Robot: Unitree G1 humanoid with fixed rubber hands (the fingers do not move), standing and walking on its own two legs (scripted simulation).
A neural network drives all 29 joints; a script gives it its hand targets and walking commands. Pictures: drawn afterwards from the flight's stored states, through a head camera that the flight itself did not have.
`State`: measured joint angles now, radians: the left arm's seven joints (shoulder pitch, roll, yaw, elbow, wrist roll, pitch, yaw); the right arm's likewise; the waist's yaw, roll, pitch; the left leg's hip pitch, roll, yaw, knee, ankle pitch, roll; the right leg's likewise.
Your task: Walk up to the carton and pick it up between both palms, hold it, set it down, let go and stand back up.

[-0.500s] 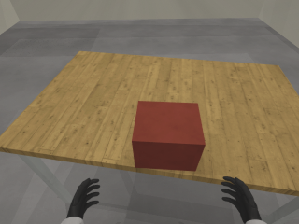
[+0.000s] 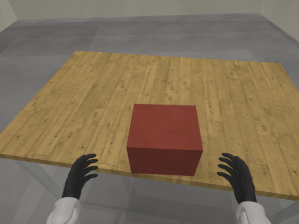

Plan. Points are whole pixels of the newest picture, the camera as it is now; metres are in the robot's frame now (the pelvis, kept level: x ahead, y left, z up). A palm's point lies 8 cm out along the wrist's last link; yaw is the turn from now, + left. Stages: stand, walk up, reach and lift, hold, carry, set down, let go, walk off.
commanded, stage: reach and lift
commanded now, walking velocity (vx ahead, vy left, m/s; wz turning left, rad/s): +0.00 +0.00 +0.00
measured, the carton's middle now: (163, 139) +0.39 +0.00 -0.01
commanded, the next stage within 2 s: none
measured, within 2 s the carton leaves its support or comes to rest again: neither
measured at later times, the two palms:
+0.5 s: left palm (79, 142) +0.29 +0.21 +0.11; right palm (240, 152) +0.29 -0.19 +0.09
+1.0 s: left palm (85, 115) +0.36 +0.21 +0.13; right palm (233, 115) +0.37 -0.18 +0.13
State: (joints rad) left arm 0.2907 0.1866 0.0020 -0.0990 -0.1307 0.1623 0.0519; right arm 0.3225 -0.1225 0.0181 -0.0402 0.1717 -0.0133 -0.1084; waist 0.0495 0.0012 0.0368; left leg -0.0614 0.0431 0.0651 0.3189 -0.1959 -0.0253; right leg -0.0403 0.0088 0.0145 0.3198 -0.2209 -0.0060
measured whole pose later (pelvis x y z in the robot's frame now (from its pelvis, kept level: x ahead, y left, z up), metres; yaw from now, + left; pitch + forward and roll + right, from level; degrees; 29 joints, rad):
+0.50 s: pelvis +0.00 +0.00 +0.00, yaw +0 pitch -3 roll +0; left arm -0.11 0.19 0.13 -0.10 -0.14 0.47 -0.01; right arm -0.06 -0.22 0.05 0.02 0.27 0.19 -0.18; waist 0.02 0.01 0.04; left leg -0.08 0.05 0.07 0.32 -0.19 -0.03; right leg -0.06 0.01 0.02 0.33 -0.22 0.00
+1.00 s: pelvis -0.02 +0.00 +0.00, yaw +0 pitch +0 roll +0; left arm -0.56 0.20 0.18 0.31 -0.09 0.51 0.04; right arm -0.59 -0.25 0.02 0.50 0.36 0.26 -0.16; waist 0.00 -0.02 0.01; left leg -0.19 0.05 0.05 0.37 -0.18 -0.02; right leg -0.15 0.02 0.00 0.34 -0.19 0.00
